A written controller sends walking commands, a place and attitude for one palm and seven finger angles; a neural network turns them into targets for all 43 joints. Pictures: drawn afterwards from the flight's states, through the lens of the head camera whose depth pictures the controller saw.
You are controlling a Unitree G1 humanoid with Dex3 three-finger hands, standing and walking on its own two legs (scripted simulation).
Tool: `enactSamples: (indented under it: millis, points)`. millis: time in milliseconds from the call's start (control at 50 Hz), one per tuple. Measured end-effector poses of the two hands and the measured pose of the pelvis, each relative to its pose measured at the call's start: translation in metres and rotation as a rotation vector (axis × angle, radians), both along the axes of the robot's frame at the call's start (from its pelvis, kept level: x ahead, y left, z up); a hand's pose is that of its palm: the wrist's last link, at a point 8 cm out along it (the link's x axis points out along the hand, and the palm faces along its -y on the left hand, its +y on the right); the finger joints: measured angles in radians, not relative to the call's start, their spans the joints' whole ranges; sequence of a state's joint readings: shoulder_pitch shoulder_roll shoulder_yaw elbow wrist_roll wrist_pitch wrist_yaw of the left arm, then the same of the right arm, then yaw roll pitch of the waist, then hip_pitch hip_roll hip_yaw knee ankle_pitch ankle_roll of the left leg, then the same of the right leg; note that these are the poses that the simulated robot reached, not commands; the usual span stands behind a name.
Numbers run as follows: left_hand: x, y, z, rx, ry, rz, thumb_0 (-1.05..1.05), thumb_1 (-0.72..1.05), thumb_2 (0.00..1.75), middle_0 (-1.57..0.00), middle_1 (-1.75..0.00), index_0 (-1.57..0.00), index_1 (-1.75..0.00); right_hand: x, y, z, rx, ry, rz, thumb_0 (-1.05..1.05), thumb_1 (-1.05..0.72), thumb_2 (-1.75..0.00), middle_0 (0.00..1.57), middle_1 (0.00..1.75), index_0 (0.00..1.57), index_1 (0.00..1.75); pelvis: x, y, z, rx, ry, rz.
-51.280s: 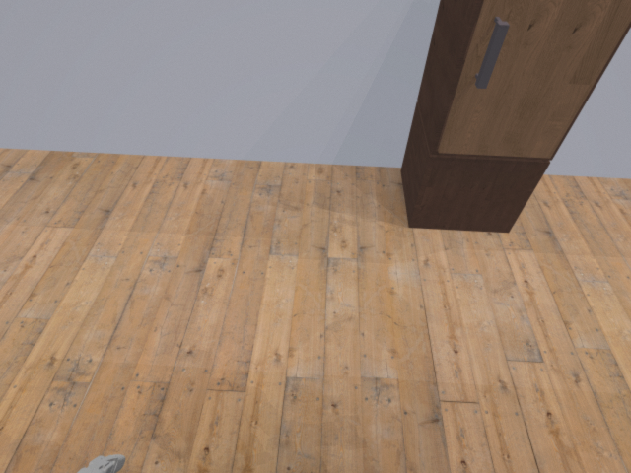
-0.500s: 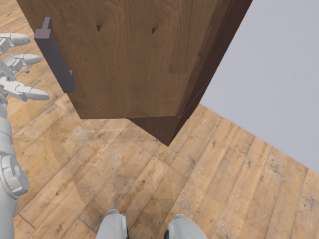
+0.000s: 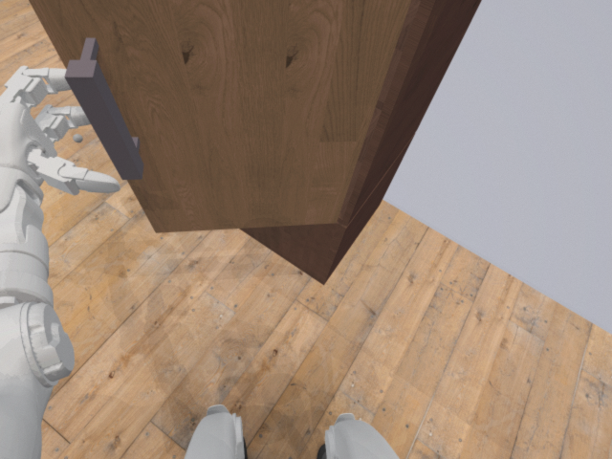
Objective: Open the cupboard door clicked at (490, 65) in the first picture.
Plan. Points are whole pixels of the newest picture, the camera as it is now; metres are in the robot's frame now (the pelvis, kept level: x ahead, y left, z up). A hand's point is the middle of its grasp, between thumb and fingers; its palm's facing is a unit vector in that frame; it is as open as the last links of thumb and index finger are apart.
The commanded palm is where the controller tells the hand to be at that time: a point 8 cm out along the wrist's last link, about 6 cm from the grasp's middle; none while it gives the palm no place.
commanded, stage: slide the fingers in behind the handle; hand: left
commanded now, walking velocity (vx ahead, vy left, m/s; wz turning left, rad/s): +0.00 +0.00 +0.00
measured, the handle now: (113, 115) +0.54 +0.22 +0.09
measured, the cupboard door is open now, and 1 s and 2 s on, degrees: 41 40 40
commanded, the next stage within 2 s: close the thumb around the handle in 1.16 s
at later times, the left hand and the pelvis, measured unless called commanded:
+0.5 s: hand (102, 136) +0.49 +0.22 +0.10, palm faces +0.08 -1.00 -0.01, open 13.9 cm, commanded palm +0.47 +0.26 +0.09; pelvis +0.00 +0.00 +0.00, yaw +1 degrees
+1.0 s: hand (121, 136) +0.50 +0.20 +0.09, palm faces +0.08 -1.00 -0.02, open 13.9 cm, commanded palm +0.48 +0.24 +0.09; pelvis +0.00 -0.01 +0.00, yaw +1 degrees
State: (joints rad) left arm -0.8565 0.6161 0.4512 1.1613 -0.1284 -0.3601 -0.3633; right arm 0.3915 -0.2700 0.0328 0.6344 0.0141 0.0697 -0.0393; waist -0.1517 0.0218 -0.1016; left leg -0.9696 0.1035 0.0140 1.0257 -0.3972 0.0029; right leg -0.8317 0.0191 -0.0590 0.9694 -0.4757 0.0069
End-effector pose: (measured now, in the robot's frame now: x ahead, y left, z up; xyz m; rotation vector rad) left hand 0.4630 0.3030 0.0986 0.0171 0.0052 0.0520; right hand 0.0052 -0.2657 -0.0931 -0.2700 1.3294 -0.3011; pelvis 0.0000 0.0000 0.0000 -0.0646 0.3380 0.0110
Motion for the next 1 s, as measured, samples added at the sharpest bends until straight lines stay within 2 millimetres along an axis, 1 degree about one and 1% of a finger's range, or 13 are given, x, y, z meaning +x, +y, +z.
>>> enactSamples:
  millis: [180,340,580,680,740,840,1000]
  points:
    - [0.002,-0.006,-0.002,-0.001,0.004,0.010,-0.01,-0.50,0.30,-0.30,-1.20,-0.31,-1.22,0.005,0.000,-0.002,0.006,-0.008,0.010,0.01,-0.91,-0.90,0.21,0.30,0.20,0.30,0.000,-0.001,0.000,0.002,0.002,0.003]
    - [0.004,-0.024,-0.003,-0.013,-0.001,0.001,-0.01,-0.50,0.30,-0.30,-1.21,-0.30,-1.21,0.009,0.000,-0.003,0.016,-0.011,0.015,0.01,-0.91,-0.90,0.21,0.29,0.20,0.30,0.002,-0.001,0.001,0.005,-0.002,0.007]
    - [0.004,-0.027,-0.003,-0.006,0.000,0.024,-0.01,-0.50,0.30,-0.30,-1.21,-0.30,-1.22,0.011,-0.002,-0.005,0.027,-0.012,0.026,0.01,-0.91,-0.90,0.21,0.29,0.20,0.30,0.002,-0.005,0.000,0.007,-0.001,0.014]
    - [0.006,-0.040,-0.004,-0.004,-0.002,-0.008,-0.01,-0.50,0.30,-0.30,-1.21,-0.29,-1.21,0.011,-0.004,-0.005,0.027,-0.010,0.024,0.01,-0.91,-0.90,0.21,0.29,0.20,0.30,0.002,-0.006,0.000,0.007,-0.001,0.015]
    - [0.006,-0.045,-0.006,-0.021,-0.003,0.008,-0.01,-0.50,0.30,-0.30,-1.21,-0.29,-1.22,0.011,-0.004,-0.006,0.030,-0.013,0.024,0.01,-0.91,-0.90,0.21,0.29,0.20,0.30,0.003,-0.006,0.000,0.008,-0.002,0.015]
    - [0.006,-0.048,-0.006,-0.010,-0.004,0.031,-0.01,-0.50,0.30,-0.30,-1.21,-0.30,-1.22,0.010,-0.003,-0.007,0.042,-0.016,0.024,0.01,-0.91,-0.90,0.21,0.29,0.20,0.30,0.002,-0.007,0.000,0.011,-0.005,0.015]
    - [0.007,-0.047,-0.005,0.000,0.002,0.026,-0.01,-0.50,0.30,-0.31,-1.21,-0.30,-1.23,0.008,-0.003,-0.009,0.045,-0.011,0.020,0.01,-0.91,-0.90,0.21,0.29,0.20,0.30,0.001,-0.009,-0.001,0.011,-0.002,0.015]
